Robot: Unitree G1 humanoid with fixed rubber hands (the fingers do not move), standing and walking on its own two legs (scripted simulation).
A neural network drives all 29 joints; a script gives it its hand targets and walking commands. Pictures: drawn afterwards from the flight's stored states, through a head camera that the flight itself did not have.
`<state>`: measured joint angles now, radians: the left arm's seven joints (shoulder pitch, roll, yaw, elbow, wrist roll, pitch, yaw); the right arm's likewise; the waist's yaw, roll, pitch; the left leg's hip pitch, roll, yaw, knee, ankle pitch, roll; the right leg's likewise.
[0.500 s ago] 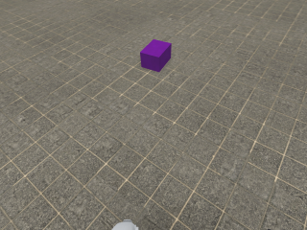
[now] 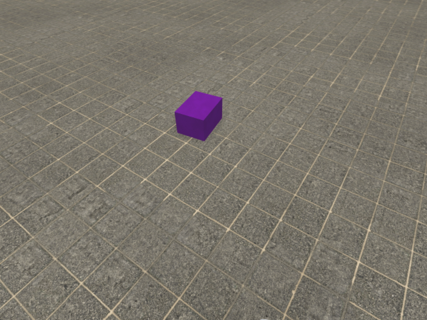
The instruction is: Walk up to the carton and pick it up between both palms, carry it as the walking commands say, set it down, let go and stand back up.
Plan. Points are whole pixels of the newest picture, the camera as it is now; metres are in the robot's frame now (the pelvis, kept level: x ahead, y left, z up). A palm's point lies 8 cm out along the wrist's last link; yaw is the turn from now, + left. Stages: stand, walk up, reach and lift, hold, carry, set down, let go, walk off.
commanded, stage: walk up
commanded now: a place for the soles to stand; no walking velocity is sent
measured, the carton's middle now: (199, 115) +1.59 +0.10 -0.65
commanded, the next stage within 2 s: none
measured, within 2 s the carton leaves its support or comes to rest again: neither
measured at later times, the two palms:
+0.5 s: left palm (47, 250) +0.30 +0.38 -0.09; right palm (332, 215) +0.36 -0.27 -0.05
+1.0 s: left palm (76, 172) +0.53 +0.40 -0.07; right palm (299, 150) +0.61 -0.26 -0.07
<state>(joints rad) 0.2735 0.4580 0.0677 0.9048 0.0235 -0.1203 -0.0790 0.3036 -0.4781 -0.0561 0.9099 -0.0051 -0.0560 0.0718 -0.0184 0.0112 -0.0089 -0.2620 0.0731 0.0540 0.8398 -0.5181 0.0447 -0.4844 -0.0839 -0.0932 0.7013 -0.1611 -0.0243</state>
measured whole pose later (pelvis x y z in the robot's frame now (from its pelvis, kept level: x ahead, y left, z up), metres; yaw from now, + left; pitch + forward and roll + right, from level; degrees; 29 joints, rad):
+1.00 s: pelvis +0.50 +0.06 +0.02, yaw +2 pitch -1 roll -1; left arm 0.29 0.45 0.04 0.89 0.01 -0.07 -0.07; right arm 0.23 -0.45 -0.04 0.89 -0.01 -0.09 0.08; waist 0.04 0.02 0.05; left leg -0.46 0.07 0.07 0.67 -0.30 0.04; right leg -0.26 -0.08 -0.11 0.61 -0.33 -0.01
